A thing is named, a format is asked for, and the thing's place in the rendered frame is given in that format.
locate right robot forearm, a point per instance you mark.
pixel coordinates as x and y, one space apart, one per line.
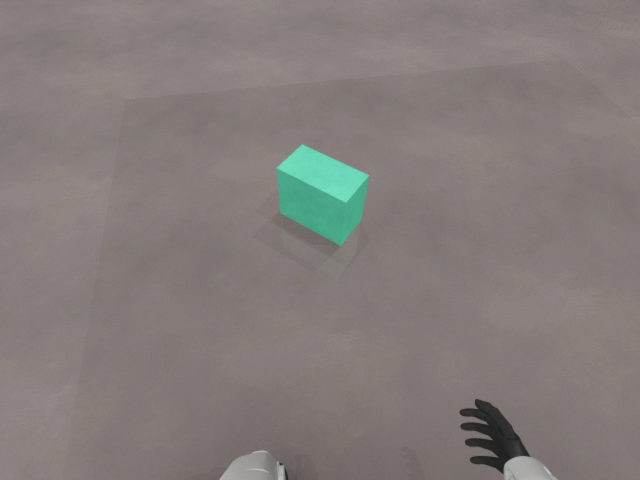
526 468

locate carton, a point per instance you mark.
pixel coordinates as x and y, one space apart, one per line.
321 193

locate right robot hand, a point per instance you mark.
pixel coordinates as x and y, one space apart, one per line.
506 444

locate robot left thigh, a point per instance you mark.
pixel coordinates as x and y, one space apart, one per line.
256 466

